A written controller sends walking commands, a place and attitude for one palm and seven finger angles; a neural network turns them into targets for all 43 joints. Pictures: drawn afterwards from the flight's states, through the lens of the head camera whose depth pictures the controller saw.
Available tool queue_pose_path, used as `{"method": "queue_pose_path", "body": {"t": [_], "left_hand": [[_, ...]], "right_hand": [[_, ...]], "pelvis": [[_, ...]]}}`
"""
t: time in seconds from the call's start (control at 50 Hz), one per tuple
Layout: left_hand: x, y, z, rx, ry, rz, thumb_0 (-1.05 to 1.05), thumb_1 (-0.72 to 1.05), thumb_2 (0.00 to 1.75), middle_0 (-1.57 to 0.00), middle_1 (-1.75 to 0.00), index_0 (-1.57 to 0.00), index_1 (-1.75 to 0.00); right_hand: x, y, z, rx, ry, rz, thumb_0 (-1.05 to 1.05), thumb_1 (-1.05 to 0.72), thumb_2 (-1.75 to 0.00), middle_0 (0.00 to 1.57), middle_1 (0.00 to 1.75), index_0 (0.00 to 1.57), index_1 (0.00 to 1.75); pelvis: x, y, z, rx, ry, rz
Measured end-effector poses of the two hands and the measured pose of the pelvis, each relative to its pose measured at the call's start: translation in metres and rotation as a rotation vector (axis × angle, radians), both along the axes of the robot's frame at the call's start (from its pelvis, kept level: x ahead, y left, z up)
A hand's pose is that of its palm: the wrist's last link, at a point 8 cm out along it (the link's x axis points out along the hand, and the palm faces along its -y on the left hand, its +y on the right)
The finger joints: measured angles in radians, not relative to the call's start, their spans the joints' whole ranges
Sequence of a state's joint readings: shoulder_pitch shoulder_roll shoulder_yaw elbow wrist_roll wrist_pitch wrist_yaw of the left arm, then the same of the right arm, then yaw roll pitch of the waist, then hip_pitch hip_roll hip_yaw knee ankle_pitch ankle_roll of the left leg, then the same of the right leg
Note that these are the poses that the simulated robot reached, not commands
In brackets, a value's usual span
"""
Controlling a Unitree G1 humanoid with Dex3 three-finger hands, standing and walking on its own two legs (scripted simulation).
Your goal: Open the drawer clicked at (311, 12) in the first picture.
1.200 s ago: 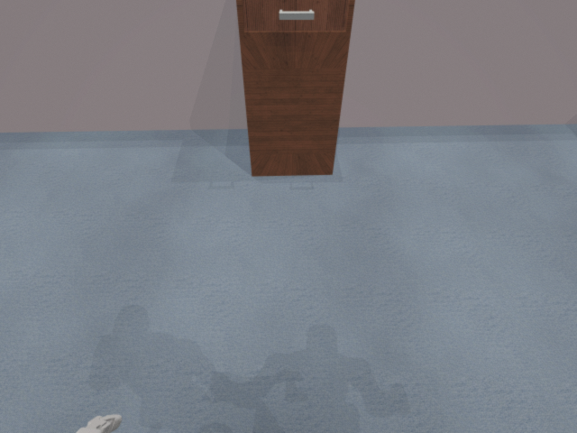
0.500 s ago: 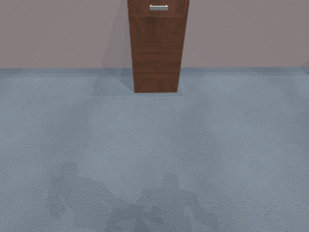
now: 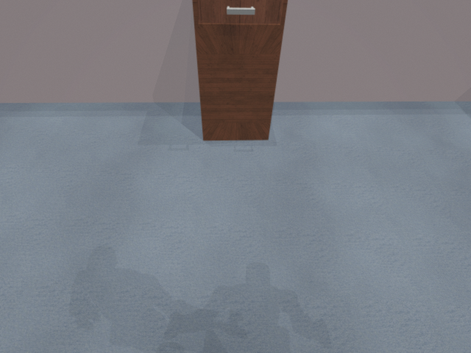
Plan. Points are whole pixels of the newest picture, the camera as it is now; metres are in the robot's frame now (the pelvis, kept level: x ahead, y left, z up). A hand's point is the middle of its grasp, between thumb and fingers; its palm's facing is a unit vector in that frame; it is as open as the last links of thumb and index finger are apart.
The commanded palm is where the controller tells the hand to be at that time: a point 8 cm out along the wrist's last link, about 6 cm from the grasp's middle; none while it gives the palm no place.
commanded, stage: look at it before walking up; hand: left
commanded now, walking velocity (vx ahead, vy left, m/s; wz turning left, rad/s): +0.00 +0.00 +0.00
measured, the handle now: (240, 9) +1.51 +0.07 +0.04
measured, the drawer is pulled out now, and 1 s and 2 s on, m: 0.00 0.00 0.00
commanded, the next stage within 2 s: walk to a spot facing it in 0.24 s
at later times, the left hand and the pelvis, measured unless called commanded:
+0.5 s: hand out of the picture +0.07 +0.23 -0.17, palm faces -0.02 -0.96 -0.29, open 7.4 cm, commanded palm none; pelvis +0.02 +0.00 +0.00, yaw -2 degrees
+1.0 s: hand out of the picture +0.14 +0.10 -0.17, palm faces -0.15 -0.98 -0.16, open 7.4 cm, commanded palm none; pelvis +0.17 -0.07 +0.00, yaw -13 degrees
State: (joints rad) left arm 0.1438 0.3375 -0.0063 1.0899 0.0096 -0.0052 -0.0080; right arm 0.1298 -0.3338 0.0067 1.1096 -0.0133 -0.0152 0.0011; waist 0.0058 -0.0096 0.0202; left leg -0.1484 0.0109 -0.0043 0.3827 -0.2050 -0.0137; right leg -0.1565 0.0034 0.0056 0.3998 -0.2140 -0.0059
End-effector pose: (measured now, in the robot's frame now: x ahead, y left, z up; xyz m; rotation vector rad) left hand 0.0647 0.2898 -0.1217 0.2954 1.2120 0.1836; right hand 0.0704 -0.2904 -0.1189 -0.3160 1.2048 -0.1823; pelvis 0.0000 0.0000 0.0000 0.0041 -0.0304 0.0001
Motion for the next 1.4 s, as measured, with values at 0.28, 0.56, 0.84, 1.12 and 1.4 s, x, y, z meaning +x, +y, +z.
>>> {"method": "queue_pose_path", "body": {"t": [0.28,0.56,0.84,1.12,1.4], "left_hand": [[0.002,0.002,0.001,0.007,0.013,0.006,0.01,0.90,0.90,-0.20,-0.30,-0.20,-0.30],[-0.009,-0.026,-0.021,-0.065,0.106,0.010,0.00,0.91,0.90,-0.20,-0.30,-0.20,-0.30],[0.067,-0.111,-0.029,-0.103,0.100,-0.032,0.00,0.91,0.90,-0.20,-0.30,-0.20,-0.30],[0.111,-0.150,-0.024,-0.152,0.315,-0.037,0.00,0.90,0.90,-0.20,-0.30,-0.20,-0.30],[0.328,-0.129,-0.047,-0.159,0.222,-0.161,0.01,0.91,0.90,-0.19,-0.30,-0.20,-0.30]], "right_hand": [[0.011,-0.001,0.000,-0.001,-0.003,0.007,0.01,-0.91,-0.90,0.20,0.30,0.20,0.30],[-0.003,0.020,-0.020,0.065,0.028,-0.061,0.01,-0.91,-0.90,0.20,0.30,0.20,0.30],[-0.038,0.001,-0.048,0.168,0.262,-0.261,0.01,-0.91,-0.90,0.20,0.30,0.20,0.30],[0.191,-0.017,-0.026,0.184,-0.087,-0.243,0.01,-0.91,-0.90,0.20,0.30,0.20,0.30],[0.287,-0.007,-0.019,0.093,-0.129,-0.391,-0.01,-0.95,-0.90,0.20,0.30,0.20,0.30]], "pelvis": [[0.006,0.000,0.001,0.000,0.002,0.001],[0.033,-0.003,-0.009,0.003,0.016,-0.063],[0.109,-0.058,-0.019,0.014,0.011,-0.160],[0.223,-0.072,-0.010,-0.008,0.033,-0.246],[0.366,-0.059,-0.015,-0.010,-0.011,-0.332]]}}
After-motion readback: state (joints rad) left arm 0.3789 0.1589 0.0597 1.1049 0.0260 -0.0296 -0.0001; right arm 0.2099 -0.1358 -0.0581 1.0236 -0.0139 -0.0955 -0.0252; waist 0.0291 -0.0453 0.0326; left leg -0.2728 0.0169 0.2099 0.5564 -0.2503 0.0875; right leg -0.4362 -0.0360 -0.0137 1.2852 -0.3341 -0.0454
